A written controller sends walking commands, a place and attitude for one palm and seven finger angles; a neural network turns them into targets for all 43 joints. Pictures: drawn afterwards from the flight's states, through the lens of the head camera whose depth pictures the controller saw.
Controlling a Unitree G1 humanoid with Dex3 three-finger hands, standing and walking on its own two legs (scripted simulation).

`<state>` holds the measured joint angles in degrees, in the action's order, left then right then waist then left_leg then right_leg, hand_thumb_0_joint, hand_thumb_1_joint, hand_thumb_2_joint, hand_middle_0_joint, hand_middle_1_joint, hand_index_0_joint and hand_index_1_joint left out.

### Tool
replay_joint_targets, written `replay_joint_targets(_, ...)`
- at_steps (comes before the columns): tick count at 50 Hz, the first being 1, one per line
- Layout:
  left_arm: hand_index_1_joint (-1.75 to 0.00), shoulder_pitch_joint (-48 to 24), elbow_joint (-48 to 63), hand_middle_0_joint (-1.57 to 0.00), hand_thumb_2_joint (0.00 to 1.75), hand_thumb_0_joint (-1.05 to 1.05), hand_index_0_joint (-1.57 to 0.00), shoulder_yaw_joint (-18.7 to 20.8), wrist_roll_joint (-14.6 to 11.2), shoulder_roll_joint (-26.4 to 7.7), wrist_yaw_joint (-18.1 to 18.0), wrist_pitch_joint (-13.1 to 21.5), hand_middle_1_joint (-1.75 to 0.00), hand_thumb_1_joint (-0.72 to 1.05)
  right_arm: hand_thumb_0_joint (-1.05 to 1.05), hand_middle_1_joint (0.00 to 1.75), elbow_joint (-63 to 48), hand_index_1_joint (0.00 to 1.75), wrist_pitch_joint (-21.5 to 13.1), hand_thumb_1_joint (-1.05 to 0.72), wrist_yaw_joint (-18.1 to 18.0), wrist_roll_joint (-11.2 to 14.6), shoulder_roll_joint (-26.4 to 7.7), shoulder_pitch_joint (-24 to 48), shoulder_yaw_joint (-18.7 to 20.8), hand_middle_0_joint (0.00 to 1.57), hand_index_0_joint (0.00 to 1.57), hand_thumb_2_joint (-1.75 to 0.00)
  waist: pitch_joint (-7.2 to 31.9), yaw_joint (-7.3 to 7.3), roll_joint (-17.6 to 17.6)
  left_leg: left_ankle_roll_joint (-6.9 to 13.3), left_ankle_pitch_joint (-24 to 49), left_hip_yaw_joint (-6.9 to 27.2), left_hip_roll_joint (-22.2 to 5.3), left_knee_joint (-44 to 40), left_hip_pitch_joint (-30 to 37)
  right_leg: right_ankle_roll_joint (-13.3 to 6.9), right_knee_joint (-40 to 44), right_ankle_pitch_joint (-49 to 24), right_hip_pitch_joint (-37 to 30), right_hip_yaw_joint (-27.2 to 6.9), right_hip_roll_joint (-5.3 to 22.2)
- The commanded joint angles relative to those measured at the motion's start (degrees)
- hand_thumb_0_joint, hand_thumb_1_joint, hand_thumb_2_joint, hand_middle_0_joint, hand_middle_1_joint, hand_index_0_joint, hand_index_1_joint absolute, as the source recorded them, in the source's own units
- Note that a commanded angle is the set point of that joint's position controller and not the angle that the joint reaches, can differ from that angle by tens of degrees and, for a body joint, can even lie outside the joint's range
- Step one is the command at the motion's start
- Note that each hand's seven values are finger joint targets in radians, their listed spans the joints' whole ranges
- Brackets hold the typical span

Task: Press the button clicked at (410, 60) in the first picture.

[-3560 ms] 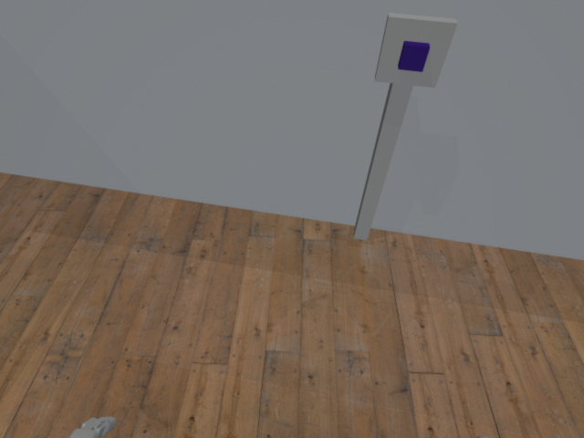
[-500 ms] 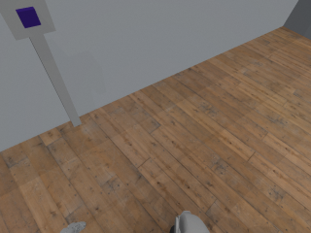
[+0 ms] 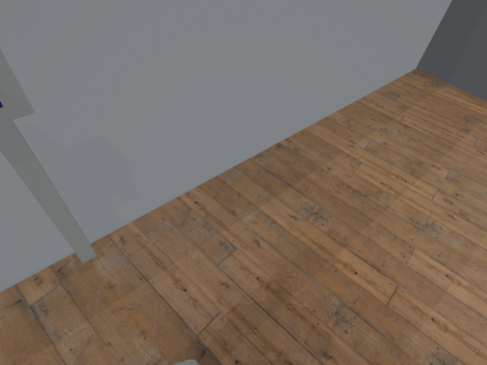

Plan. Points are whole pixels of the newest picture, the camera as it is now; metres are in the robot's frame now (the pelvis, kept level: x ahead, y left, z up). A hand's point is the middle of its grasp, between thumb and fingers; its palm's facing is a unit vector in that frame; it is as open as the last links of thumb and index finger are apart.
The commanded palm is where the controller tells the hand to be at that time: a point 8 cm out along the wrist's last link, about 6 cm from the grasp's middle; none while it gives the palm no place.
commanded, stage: walk to a spot facing it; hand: left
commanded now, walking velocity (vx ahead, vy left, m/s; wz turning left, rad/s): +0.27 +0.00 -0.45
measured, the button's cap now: out of the picture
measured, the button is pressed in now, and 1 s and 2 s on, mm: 0 0 0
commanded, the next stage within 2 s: turn to face it in 0.14 s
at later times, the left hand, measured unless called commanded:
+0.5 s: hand (175, 297) +0.28 +0.16 -0.17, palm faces -0.13 -0.97 -0.18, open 7.3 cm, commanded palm none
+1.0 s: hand (120, 311) +0.24 +0.27 -0.17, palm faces +0.22 -0.95 -0.22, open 7.3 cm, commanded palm none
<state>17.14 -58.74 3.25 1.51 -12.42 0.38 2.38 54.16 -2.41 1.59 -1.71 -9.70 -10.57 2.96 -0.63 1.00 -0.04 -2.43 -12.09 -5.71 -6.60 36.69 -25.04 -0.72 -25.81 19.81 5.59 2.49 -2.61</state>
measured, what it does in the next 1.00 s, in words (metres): walks ahead: left foot, then right foot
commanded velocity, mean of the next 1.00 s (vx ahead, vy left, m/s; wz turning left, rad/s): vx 0.03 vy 0.00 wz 0.35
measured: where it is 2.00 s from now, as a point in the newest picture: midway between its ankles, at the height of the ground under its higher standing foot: outside the picture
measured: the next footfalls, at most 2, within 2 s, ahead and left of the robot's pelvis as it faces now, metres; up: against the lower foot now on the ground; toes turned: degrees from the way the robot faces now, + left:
left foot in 0.02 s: +0.13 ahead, +0.11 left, +0.00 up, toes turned +8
right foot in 0.48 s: +0.25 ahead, -0.13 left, +0.00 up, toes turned -14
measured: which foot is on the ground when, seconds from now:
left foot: up 0.00-0.00, down 0.02-0.50, up 0.52-0.80, down 0.82-1.00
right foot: down 0.00-0.02, up 0.04-0.46, down 0.48-0.82, up 0.84-1.00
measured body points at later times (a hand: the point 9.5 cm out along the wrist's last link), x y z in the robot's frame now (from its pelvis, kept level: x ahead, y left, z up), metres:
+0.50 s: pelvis +0.17 +0.00 +0.00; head +0.20 +0.00 +0.44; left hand +0.29 +0.21 -0.16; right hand +0.05 -0.20 -0.16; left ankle +0.10 +0.11 -0.73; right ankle +0.21 -0.12 -0.73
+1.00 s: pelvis +0.19 +0.04 +0.00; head +0.22 +0.08 +0.45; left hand +0.23 +0.32 -0.16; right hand +0.31 -0.21 -0.12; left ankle +0.22 +0.13 -0.73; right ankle +0.20 -0.11 -0.65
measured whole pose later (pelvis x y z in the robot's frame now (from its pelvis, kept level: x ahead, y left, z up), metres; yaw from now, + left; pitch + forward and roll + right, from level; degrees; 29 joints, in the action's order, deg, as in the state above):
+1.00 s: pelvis +0.19 +0.04 +0.00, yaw +11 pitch +1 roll -2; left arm 9.4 -53.5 5.3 1.4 -14.7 -0.5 -3.4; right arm 52.3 0.4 -0.2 -1.5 -12.7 -12.0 4.1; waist -3.4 -1.1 2.5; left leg 3.7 -14.5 -5.1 -0.6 34.0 -20.2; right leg 4.9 -67.3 22.0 30.2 3.5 5.8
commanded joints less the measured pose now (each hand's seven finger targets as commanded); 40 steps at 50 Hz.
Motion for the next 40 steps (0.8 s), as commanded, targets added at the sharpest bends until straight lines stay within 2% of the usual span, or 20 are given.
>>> replay_joint_targets(1, -0.3, 1.3, 4.3, -0.2, 0.9, 0.0, -0.2, 1.3, -1.1, -2.8, 0.4, 0.7, -0.3, 0.9, 0.0, 0.3, 2.0, 0.3, -2.2, -0.9, -2.0, -1.0, -14.6, -18.7, 3.2, 0.2, 0.2, -0.9, 5.1, -7.51, -14.0, 6.8, -3.6, 19.5, -14.4, -15.8, 33.6, -2.4, -24.0, -1.0, 25.5, -1.2, 1.9)
replay_joint_targets(2, -0.3, -0.1, 5.5, -0.2, 0.9, 0.0, -0.2, 0.9, -0.7, -2.6, 0.2, 0.9, -0.3, 0.9, 0.0, 0.3, 2.7, 0.3, -1.6, -0.9, -2.4, -0.7, -16.7, -21.6, 3.3, 0.2, 0.2, -0.9, 6.8, -8.21, -22.2, 9.5, -6.2, 30.8, -23.1, -22.6, 35.6, -1.1, -39.1, 13.0, 32.3, -1.0, 0.6)
replay_joint_targets(3, -0.3, -3.8, 5.1, -0.2, 0.9, 0.0, -0.2, 1.6, -0.3, -4.6, 0.2, 0.7, -0.3, 0.9, 0.0, 0.3, 2.9, 0.3, -1.6, -0.9, -2.9, -0.2, -13.0, -18.9, 2.4, 0.2, 0.2, -0.9, 2.9, -8.26, -14.1, 9.4, -6.1, 28.8, -22.5, -24.1, 28.8, -1.3, -45.9, 9.0, 33.7, -4.5, 3.7)
replay_joint_targets(5, -0.3, -3.7, 4.0, -0.2, 0.9, 0.0, -0.2, 2.0, 0.1, -2.8, 1.2, 0.1, -0.3, 0.9, 0.0, 0.3, 1.0, 0.3, -2.2, -0.9, -3.0, 0.0, -8.1, -11.0, 0.8, 0.2, 0.2, -0.9, -3.8, -3.7, -4.5, 7.5, -1.3, 16.3, -18.1, -24.9, 18.6, -0.4, -47.8, 0.1, 32.3, -4.4, 7.5)
replay_joint_targets(7, -0.3, 0.7, 2.3, -0.2, 0.9, 0.0, -0.2, 2.0, 0.2, -1.0, 1.4, -1.5, -0.3, 0.9, 0.0, 0.3, 1.0, 0.3, -2.8, -0.9, -3.3, 0.4, -6.2, -7.6, 0.3, 0.2, 0.2, -0.9, -2.9, -0.63, -6.1, 5.5, 5.4, 5.5, -14.6, -24.5, 15.3, 0.9, -46.7, -4.5, 28.9, -3.3, 8.1)
replay_joint_targets(11, -0.3, 0.5, 3.0, -0.2, 0.9, 0.0, -0.2, 2.4, 0.4, 0.6, 1.5, -3.3, -0.3, 0.9, 0.0, 0.3, 2.1, 0.3, -2.6, -0.9, -3.7, 0.6, -5.7, -9.5, 0.6, 0.2, 0.2, -0.9, -2.1, -0.56, -6.0, 6.8, 22.9, -3.1, -13.0, -21.9, 17.4, 2.8, -43.7, -7.4, 30.7, -0.8, 8.3)
replay_joint_targets(16, -0.3, -3.2, 2.7, -0.2, 0.9, 0.0, -0.2, 0.4, 0.3, 3.0, 0.4, -2.4, -0.3, 0.9, 0.0, 0.3, 5.4, 0.3, -2.0, -0.9, -3.5, 0.2, -5.4, -12.6, 0.2, 0.2, 0.2, -0.9, -2.4, -1.96, -9.5, 8.6, 38.3, -6.0, -9.7, -18.3, 20.2, 2.4, -23.2, -8.8, 25.0, 3.6, 7.0)
replay_joint_targets(18, -0.3, -4.9, 2.4, -0.2, 0.9, 0.0, -0.2, -0.2, 0.2, 3.0, -0.2, -1.8, -0.3, 0.9, 0.0, 0.3, 6.9, 0.3, -1.3, -0.9, -3.4, 0.3, -5.1, -14.2, 0.2, 0.2, 0.2, -0.9, -1.9, -2.95, -10.1, 8.9, 40.0, -4.0, -9.6, -16.0, 20.8, 2.2, -16.3, -8.4, 20.4, 4.8, 5.9)
replay_joint_targets(20, -0.3, -5.3, 2.2, -0.2, 0.9, 0.0, -0.2, -0.5, 0.2, 2.4, -0.6, -1.3, -0.3, 0.9, 0.0, 0.3, 7.7, 0.3, -0.5, -0.9, -3.5, 0.4, -5.4, -14.4, 0.4, 0.2, 0.2, -0.9, -0.9, -2.65, -10.5, 8.7, 38.0, -1.6, -9.4, -13.3, 20.7, 2.0, -10.2, -8.8, 15.5, 5.6, 5.0)
replay_joint_targets(22, -0.3, -2.1, 1.3, -0.2, 0.9, 0.0, -0.2, 0.0, 0.0, 0.0, -1.0, -0.9, -0.3, 0.9, 0.0, 0.3, 7.8, 0.3, 0.2, -0.9, -3.4, 0.8, -5.7, -13.3, 0.7, 0.2, 0.2, -0.9, 0.1, -0.06, -7.6, 6.7, 31.9, 0.3, -8.2, -7.7, 18.1, 2.3, -1.6, -15.2, 7.4, 6.2, 5.3)
replay_joint_targets(23, -0.3, 1.5, 0.3, -0.2, 0.9, 0.0, -0.2, 0.6, 0.1, -2.6, -1.3, -0.4, -0.3, 0.9, 0.0, 0.3, 7.5, 0.3, 0.3, -0.9, -3.1, 1.1, -4.8, -13.6, 0.5, 0.2, 0.2, -0.9, 3.0, 1.67, -3.8, 4.6, 23.7, 0.0, -6.4, -2.1, 13.2, 1.7, 0.0, -25.8, -1.4, 2.9, 9.4)
replay_joint_targets(24, -0.3, 5.6, -0.7, -0.2, 0.9, 0.0, -0.2, 1.5, 0.3, -7.0, -2.1, 0.3, -0.3, 0.9, 0.0, 0.3, 6.6, 0.3, 0.3, -0.9, -2.8, 1.5, -2.0, -15.0, 0.3, 0.2, 0.2, -0.9, 8.2, 2.5, 6.7, 1.7, 3.8, -3.5, -0.8, 9.1, 1.6, -2.3, -1.9, -46.0, -13.9, -7.3, 21.6)
replay_joint_targets(25, -0.3, 8.5, -0.9, -0.2, 0.9, 0.0, -0.2, 2.0, -0.4, -10.1, -2.1, 0.2, -0.3, 0.9, 0.0, 0.3, 5.0, 0.3, 1.1, -0.9, -3.0, 1.8, -0.9, -14.7, 0.3, 0.2, 0.2, -0.9, 10.3, 3.06, 13.2, 0.3, -24.9, -1.1, 3.7, 21.5, -2.3, -8.9, 0.4, -58.5, -14.6, -12.3, 31.3)
replay_joint_targets(26, -0.3, 6.5, 0.0, -0.2, 0.9, 0.0, -0.2, 2.3, -0.5, -10.4, -2.2, 0.1, -0.3, 0.9, 0.0, 0.3, 4.3, 0.3, 2.0, -0.9, -3.2, 1.7, -1.5, -12.6, 0.3, 0.2, 0.2, -0.9, 11.5, 3.51, 16.8, 0.4, -26.8, 4.1, 2.3, 27.4, -3.7, -10.5, 2.5, -53.7, -10.8, -12.6, 30.9)
replay_joint_targets(29, -0.3, -3.9, 3.8, -0.2, 0.9, 0.0, -0.2, 1.4, -0.3, -5.5, -3.0, -1.1, -0.3, 0.9, 0.0, 0.3, 4.3, 0.3, 3.7, -0.9, -2.2, 1.1, -1.6, -9.7, 1.2, 0.2, 0.2, -0.9, 2.2, -0.39, 6.9, -0.3, -17.5, 4.0, -0.1, 32.0, -4.4, -7.8, 6.3, -29.9, 3.4, -2.4, 26.3)
replay_joint_targets(32, -0.3, -8.5, 5.7, -0.2, 0.9, 0.0, -0.2, 1.5, 0.2, -5.2, -3.2, -1.6, -0.3, 0.9, 0.0, 0.3, 3.9, 0.3, 5.0, -0.9, -1.2, 0.8, -0.5, -11.5, 1.5, 0.2, 0.2, -0.9, -1.2, -3.09, 8.9, -0.6, -14.0, 1.8, -0.5, 26.2, -0.3, -5.2, 9.7, -13.0, 13.3, 3.6, 24.7)
replay_joint_targets(34, -0.3, -9.2, 6.8, -0.2, 0.9, 0.0, -0.2, 2.2, 0.4, -6.0, -3.0, -2.1, -0.3, 0.9, 0.0, 0.3, 2.4, 0.3, 5.2, -0.9, -0.8, 0.5, -0.6, -10.2, 1.5, 0.2, 0.2, -0.9, -2.2, -2.75, 9.9, -0.6, -12.9, -0.2, -0.1, 20.5, 0.5, -4.5, 9.1, -7.4, 14.6, 5.8, 24.2)
replay_joint_targets(38, -0.3, -8.4, 7.8, -0.2, 0.9, 0.0, -0.2, 3.0, 0.3, -8.1, -2.6, -2.9, -0.3, 0.9, 0.0, 0.3, -0.8, 0.3, 4.3, -0.9, -0.4, 0.5, -2.7, -8.2, 1.8, 0.2, 0.2, -0.9, -0.4, -2.47, 10.0, -0.4, -8.6, -2.9, 1.6, 5.6, 3.9, -3.2, 0.4, -9.8, 11.1, 8.2, 24.4)
replay_joint_targets(39, -0.3, -8.4, 8.2, -0.2, 0.9, 0.0, -0.2, 3.1, -0.1, -8.1, -2.4, -3.2, -0.3, 0.9, 0.0, 0.3, -0.8, 0.3, 4.0, -0.9, -0.4, 0.3, -4.2, -9.4, 2.2, 0.2, 0.2, -0.9, 0.4, -3.33, 6.8, -0.3, -3.8, -3.6, 2.4, 0.2, 8.5, -1.8, -4.2, -7.8, 13.0, 9.6, 23.1)
replay_joint_targets(40, -0.3, -8.4, 9.3, -0.2, 0.9, 0.0, -0.2, 2.9, -0.5, -6.9, -2.0, -3.8, -0.3, 0.9, 0.0, 0.3, -0.6, 0.3, 3.7, -0.9, -0.3, 0.2, -7.1, -12.3, 2.9, 0.2, 0.2, -0.9, 1.4, -4.99, -2.1, 0.7, 0.3, 0.9, 0.8, -7.5, 12.1, 0.4, -13.0, -2.9, 16.1, 11.1, 20.0)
